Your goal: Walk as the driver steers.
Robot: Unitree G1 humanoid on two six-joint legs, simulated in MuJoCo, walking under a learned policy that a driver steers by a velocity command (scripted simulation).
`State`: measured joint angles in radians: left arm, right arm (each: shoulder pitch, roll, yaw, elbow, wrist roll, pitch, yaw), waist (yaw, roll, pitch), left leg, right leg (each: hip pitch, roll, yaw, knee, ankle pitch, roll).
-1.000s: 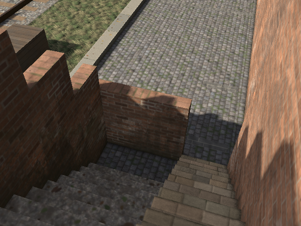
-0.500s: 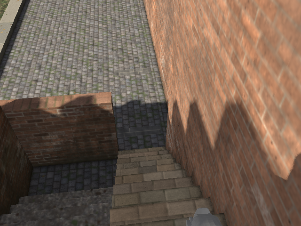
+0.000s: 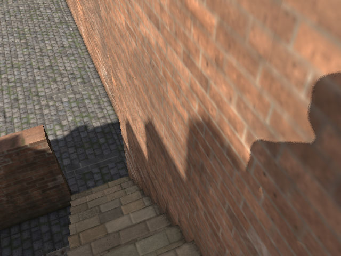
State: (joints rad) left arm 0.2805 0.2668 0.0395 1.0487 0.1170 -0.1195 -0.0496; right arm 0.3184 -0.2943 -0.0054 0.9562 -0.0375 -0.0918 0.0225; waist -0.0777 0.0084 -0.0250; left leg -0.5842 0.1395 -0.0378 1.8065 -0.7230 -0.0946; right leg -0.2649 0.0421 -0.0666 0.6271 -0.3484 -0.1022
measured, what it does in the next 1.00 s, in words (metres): goes down, turning left: left foot 0.22 m lower, then right foot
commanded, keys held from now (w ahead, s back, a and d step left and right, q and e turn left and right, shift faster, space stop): e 0.02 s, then q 0.98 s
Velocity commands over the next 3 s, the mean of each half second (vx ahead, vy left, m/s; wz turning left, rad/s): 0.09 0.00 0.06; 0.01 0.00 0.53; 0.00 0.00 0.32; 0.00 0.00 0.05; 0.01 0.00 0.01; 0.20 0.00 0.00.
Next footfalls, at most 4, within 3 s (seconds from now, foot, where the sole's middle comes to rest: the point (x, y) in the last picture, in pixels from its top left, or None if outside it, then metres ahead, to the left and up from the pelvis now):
0.22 left None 0.20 0.09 -0.98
0.54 right None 0.26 -0.11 -0.97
0.86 left None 0.21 0.15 -0.98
1.30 right None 0.27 -0.12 -0.98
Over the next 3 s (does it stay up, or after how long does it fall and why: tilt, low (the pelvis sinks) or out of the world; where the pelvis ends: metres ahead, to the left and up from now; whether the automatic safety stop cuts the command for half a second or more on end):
stays up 0.35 0.03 -0.31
